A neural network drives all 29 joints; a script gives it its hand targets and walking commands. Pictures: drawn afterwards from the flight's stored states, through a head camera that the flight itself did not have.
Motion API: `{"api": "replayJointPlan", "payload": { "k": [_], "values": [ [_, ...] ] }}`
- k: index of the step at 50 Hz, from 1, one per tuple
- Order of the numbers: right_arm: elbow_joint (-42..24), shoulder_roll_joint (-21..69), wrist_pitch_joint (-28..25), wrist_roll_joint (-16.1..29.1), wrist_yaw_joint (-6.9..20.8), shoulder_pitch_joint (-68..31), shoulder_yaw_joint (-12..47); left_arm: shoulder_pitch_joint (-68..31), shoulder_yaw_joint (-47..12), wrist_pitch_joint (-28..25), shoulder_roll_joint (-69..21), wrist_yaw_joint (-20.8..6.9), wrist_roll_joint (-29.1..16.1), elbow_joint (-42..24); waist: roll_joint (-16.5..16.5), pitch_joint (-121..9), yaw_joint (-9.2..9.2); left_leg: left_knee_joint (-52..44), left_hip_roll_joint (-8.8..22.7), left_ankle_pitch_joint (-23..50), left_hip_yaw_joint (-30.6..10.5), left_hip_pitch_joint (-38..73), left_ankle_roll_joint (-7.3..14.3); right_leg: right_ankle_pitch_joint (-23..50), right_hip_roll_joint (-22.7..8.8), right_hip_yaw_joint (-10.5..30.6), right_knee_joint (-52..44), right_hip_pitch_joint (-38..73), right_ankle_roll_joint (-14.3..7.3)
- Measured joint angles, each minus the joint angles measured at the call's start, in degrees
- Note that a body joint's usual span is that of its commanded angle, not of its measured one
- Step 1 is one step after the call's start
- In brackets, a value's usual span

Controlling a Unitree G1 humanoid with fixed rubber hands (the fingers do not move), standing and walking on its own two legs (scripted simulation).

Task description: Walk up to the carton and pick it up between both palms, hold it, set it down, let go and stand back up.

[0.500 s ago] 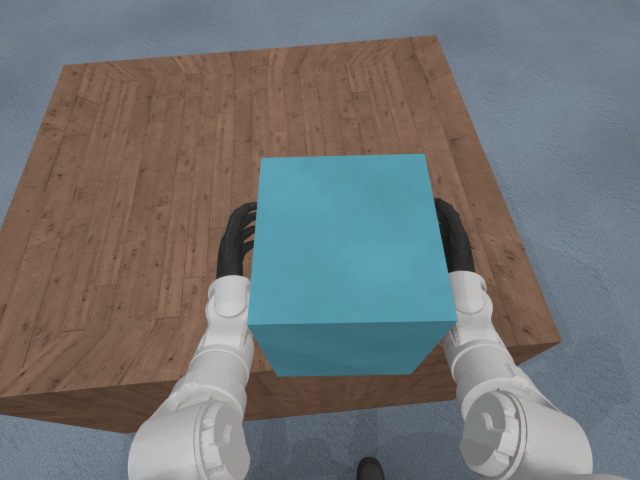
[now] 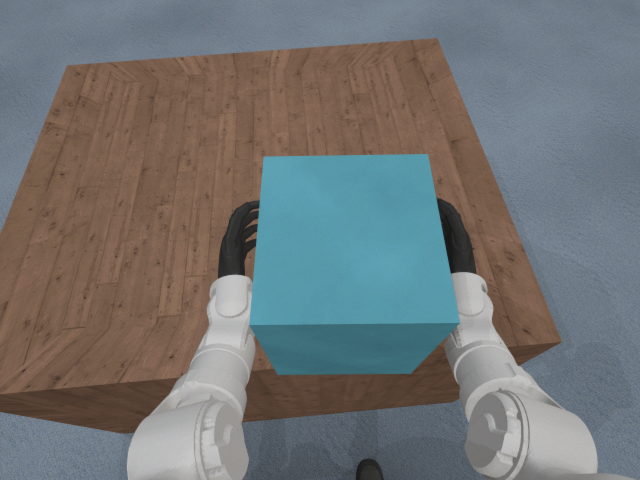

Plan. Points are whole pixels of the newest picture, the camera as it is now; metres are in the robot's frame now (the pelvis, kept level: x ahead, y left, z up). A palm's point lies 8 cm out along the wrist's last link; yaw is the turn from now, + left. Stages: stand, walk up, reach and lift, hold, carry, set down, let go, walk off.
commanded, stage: reach and lift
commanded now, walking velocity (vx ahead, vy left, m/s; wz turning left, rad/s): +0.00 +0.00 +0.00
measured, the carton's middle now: (344, 276) +0.37 -0.03 -0.03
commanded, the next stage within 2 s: none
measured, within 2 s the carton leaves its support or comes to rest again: leaves its support in 0.10 s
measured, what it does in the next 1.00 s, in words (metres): stands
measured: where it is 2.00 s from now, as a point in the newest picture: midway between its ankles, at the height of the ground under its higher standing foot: outside the picture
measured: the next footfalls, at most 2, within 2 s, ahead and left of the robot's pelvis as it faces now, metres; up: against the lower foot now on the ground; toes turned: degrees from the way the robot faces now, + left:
none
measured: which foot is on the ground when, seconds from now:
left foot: down 0.00-1.00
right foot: down 0.00-1.00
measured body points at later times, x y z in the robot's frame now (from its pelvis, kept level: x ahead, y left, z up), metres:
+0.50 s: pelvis -0.01 -0.01 +0.00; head +0.06 -0.01 +0.44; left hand +0.40 +0.11 +0.03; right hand +0.39 -0.18 +0.03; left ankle -0.02 +0.13 -0.74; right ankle +0.03 -0.09 -0.74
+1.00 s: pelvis +0.00 +0.01 +0.00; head +0.01 +0.01 +0.45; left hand +0.41 +0.13 +0.09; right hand +0.39 -0.16 +0.09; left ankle -0.02 +0.13 -0.74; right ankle +0.03 -0.09 -0.74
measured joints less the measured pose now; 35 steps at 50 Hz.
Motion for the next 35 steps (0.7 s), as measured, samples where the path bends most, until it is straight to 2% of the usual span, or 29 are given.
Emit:
{"api": "replayJointPlan", "payload": {
  "k": [22, 29, 35],
  "values": [
    [4.64, -2.08, -2.88, 1.19, -1.51, -3.42, 0.30, -3.40, -0.33, -0.38, 0.54, 0.25, -1.49, 1.66, -1.34, -1.33, 1.45, -1.75, -0.06, 1.83, 1.22, 0.76, -0.13, 1.06, -0.06, 1.10, 0.41, -0.65, -0.32],
    [4.52, -2.21, -1.34, 4.16, -2.35, -2.96, 4.06, -2.82, -1.53, 0.47, 1.20, 0.01, -3.53, 1.95, -1.39, -0.86, 1.58, -2.36, 0.15, 1.83, 1.31, 2.52, -0.26, 1.03, 0.16, 1.17, -0.04, 0.99, -0.40],
    [2.25, -2.31, 1.12, 9.05, -3.08, -1.37, 9.93, -1.15, -4.81, 1.73, 1.97, 0.05, -7.31, 0.66, -0.90, -1.10, 1.27, -1.76, 0.24, 1.25, 0.86, 3.34, -0.28, 0.59, 0.22, 0.73, -0.01, 2.23, -0.35]
  ]
}}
